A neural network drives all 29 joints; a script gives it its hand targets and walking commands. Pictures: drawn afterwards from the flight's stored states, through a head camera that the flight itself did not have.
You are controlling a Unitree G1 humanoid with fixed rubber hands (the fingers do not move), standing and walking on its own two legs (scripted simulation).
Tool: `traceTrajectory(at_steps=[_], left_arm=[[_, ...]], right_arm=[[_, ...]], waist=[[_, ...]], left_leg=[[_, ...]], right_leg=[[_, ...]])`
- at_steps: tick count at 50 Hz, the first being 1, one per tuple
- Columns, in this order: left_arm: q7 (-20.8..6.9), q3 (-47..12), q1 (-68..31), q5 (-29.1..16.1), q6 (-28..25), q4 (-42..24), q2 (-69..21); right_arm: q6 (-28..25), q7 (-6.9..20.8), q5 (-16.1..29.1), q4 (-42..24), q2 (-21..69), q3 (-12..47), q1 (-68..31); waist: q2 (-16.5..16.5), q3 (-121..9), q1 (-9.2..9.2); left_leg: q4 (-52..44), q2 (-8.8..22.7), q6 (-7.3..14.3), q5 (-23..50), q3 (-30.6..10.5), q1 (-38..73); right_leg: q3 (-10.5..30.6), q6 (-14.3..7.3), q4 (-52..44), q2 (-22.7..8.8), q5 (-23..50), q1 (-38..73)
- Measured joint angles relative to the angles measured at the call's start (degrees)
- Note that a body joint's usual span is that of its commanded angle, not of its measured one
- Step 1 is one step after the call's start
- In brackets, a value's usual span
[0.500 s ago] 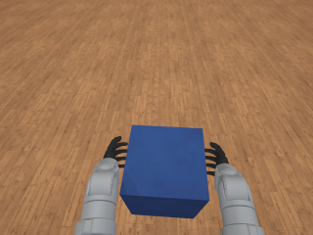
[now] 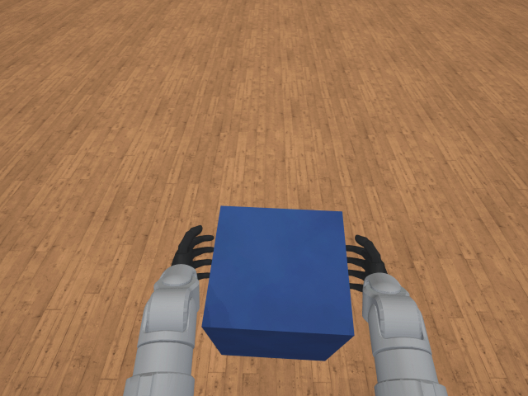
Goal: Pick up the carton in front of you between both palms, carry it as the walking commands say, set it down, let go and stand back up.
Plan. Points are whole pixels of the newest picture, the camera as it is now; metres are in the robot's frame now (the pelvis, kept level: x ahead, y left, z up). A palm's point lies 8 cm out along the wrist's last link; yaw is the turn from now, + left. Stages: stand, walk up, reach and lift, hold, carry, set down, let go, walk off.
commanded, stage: hold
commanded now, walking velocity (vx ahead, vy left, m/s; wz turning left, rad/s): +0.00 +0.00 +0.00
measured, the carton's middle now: (276, 289) +0.32 +0.01 -0.07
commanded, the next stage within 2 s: set down in 0.12 s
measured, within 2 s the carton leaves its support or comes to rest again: neither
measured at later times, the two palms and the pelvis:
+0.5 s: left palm (207, 254) +0.35 +0.13 +0.00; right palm (374, 281) +0.31 -0.16 -0.01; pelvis -0.02 +0.05 -0.01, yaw -11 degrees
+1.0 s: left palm (224, 289) +0.38 +0.12 -0.20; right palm (349, 292) +0.39 -0.17 -0.20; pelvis -0.05 +0.03 -0.13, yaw -12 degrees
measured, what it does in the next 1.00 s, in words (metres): lowers itself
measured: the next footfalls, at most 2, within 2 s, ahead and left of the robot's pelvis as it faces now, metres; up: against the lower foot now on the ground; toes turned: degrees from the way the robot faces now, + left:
none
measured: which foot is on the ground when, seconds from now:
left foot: down 0.00-1.00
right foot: down 0.00-1.00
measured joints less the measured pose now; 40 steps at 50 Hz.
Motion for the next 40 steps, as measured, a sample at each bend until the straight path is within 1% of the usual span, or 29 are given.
traceTrajectory(at_steps=[1, 2, 3, 4, 6, 7, 10, 12, 13, 15, 17, 19, 23, 27, 30, 34, 37, 40], left_arm=[[-0.18, -0.12, 0.48, 0.11, -0.15, -0.69, 0.1], [-0.35, -0.25, 1.04, 0.14, -0.29, -1.3, 0.21], [-0.51, -0.35, 1.46, 0.07, -0.41, -1.69, 0.28], [-0.62, -0.52, 1.67, 0.01, -0.51, -1.83, 0.3], [-0.72, -1.07, 1.76, 0.13, -0.71, -1.59, 0.3], [-0.71, -1.29, 1.56, 0.31, -0.84, -1.16, 0.27], [-0.48, -0.68, -0.3, 1.64, -1.41, 1.57, -0.02], [-0.23, 1.27, -2.54, 2.93, -1.93, 4.16, -0.46], [-0.12, 2.71, -3.92, 3.61, -2.23, 5.58, -0.78], [0.11, 6.28, -7.05, 5.03, -3.11, 8.56, -1.65], [0.34, 10.22, -10.34, 6.56, -4.4, 11.46, -2.79], [0.62, 13.88, -13.46, 8.13, -6.09, 13.97, -4.04], [1.25, 18.94, -18.78, 10.97, -10.61, 17.75, -6.04], [2.35, 21.34, -22.25, 12.06, -16.3, 19.38, -7.22], [3.97, 20.98, -23.27, 11.4, -21.26, 19.43, -7.56], [6.53, 19.37, -23.42, 8.41, -27.39, 18.46, -7.6], [8.48, 17.4, -23.38, 5.0, -29.95, 16.34, -7.59], [10.09, 15.97, -23.63, 2.12, -30.77, 13.65, -7.63]], right_arm=[[-0.96, 0.16, -0.21, 0.74, 0.02, 0.09, -0.09], [-1.72, 0.18, -0.31, 1.47, 0.05, 0.13, -0.25], [-2.28, 0.14, -0.42, 2.09, 0.07, 0.07, -0.43], [-2.63, 0.05, -0.45, 2.53, 0.09, -0.19, -0.62], [-2.94, -0.21, -0.3, 3.08, 0.13, -1.0, -0.9], [-3.03, -0.26, -0.21, 3.22, 0.13, -1.4, -0.93], [-3.3, 0.45, -0.09, 4.31, 0.23, -2.74, -1.49], [-3.92, 1.47, -0.61, 6.43, 0.53, -3.95, -2.99], [-4.46, 2.02, -1.18, 7.95, 0.78, -4.76, -4.1], [-6.08, 3.02, -2.95, 11.68, 1.37, -6.86, -6.91], [-8.24, 3.91, -5.36, 15.97, 1.77, -9.61, -10.25], [-10.57, 4.72, -8.08, 20.1, 1.87, -12.94, -13.89], [-14.97, 6.06, -12.81, 25.91, 0.91, -18.72, -20.72], [-19.74, 7.17, -14.42, 28.72, -1.15, -20.73, -25.53], [-24.02, 7.45, -13.32, 29.46, -2.85, -19.87, -27.49], [-29.21, 6.55, -9.05, 29.66, -5.22, -16.6, -28.96], [-31.16, 5.12, -4.39, 28.61, -7.0, -13.29, -29.89], [-31.55, 3.62, -0.38, 27.27, -8.03, -11.05, -31.25]], waist=[[-0.53, 1.23, 0.4], [-0.68, 2.21, 0.84], [-0.71, 3.0, 0.99], [-0.68, 3.69, 0.86], [-0.5, 4.64, 0.36], [-0.56, 4.92, -0.03], [-1.13, 5.29, -0.52], [-1.51, 5.57, -0.14], [-1.63, 5.76, 0.19], [-1.82, 6.17, 1.0], [-1.87, 6.51, 1.63], [-1.79, 6.73, 1.86], [-1.2, 7.42, 1.39], [-0.53, 8.5, 0.97], [-0.02, 9.14, 0.71], [0.59, 8.58, 0.5], [0.41, 7.3, 0.94], [-0.13, 4.76, 1.27]], left_leg=[[-1.37, -0.76, -0.45, 0.92, -1.66, 1.82], [-2.57, -1.39, -0.89, 1.41, -4.16, 3.54], [-3.53, -1.67, -1.44, 0.62, -6.03, 4.97], [-4.29, -1.82, -2.41, 0.75, -7.5, 6.03], [-5.23, -1.91, -2.95, 0.58, -9.48, 7.78], [-5.49, -1.92, -3.25, 0.69, -9.67, 8.38], [-5.91, -2.03, -2.91, 0.57, -9.08, 9.6], [-5.65, -2.46, -2.88, 0.37, -9.13, 9.86], [-5.29, -2.66, -2.45, 0.01, -9.12, 9.78], [-4.27, -3.18, -2.44, -0.52, -9.38, 9.12], [-2.72, -3.68, -1.98, -1.17, -9.51, 7.67], [-0.71, -4.23, -1.63, -1.87, -9.68, 5.31], [4.0, -5.22, -1.01, -3.04, -10.05, -1.76], [8.26, -5.75, -0.67, -3.42, -10.32, -11.33], [11.09, -5.94, -0.65, -3.25, -10.74, -19.78], [15.5, -6.1, -0.91, -3.19, -11.45, -32.43], [19.66, -6.08, -1.2, -3.8, -11.71, -41.69], [24.32, -6.1, -1.73, -4.94, -11.99, -50.11]], right_leg=[[1.09, 0.12, -1.09, 0.17, 0.47, 1.36], [2.19, 0.42, -2.28, 0.62, 1.11, 2.57], [3.16, 0.65, -3.54, 1.14, 1.86, 3.69], [3.95, 0.8, -4.74, 1.6, 2.63, 4.71], [5.42, 0.98, -6.66, 2.41, 3.93, 6.35], [6.01, 1.09, -7.3, 2.59, 4.37, 6.93], [7.77, 1.46, -7.85, 2.67, 4.96, 7.58], [9.07, 1.73, -7.36, 2.68, 5.01, 7.23], [9.71, 1.86, -6.96, 2.73, 4.99, 6.89], [10.86, 2.11, -5.76, 2.79, 4.78, 5.73], [11.66, 2.23, -4.1, 2.8, 4.26, 4.0], [12.14, 2.07, -1.87, 2.75, 3.38, 1.48], [12.65, 1.69, 3.28, 2.72, 1.58, -5.64], [13.09, 2.44, 7.94, 3.02, 0.86, -15.3], [13.13, 3.18, 11.03, 3.44, 0.82, -23.73], [12.93, 4.09, 15.89, 4.12, 0.39, -36.37], [13.01, 4.71, 20.54, 4.82, -0.49, -45.81], [12.97, 4.97, 25.75, 5.51, -1.94, -54.43]])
